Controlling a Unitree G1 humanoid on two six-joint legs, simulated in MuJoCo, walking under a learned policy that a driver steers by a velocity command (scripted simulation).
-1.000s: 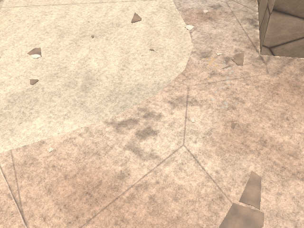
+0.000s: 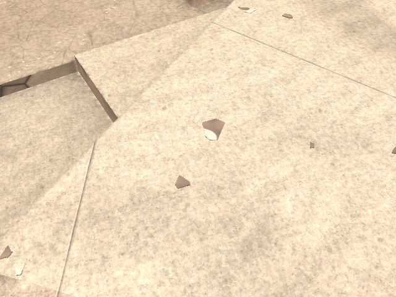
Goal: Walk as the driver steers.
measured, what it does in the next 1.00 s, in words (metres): walks ahead, turning right: left foot, then right foot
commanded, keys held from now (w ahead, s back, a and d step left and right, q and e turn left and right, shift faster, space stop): w+shift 0.10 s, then e+shift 0.78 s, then shift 0.12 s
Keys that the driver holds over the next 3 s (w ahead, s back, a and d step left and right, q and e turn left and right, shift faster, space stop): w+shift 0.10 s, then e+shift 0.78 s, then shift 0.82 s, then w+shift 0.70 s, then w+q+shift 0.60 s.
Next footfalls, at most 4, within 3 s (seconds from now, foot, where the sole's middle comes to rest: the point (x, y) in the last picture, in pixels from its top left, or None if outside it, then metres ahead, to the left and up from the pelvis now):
0.24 left None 0.49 0.14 -0.78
0.66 right None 0.52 -0.14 -0.78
1.10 left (203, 258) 0.64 0.05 -0.78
1.42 right None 0.43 -0.11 -0.78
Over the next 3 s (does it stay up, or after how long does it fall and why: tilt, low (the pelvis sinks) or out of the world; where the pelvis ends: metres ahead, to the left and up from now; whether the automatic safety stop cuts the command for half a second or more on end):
stays up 1.17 -0.54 -0.05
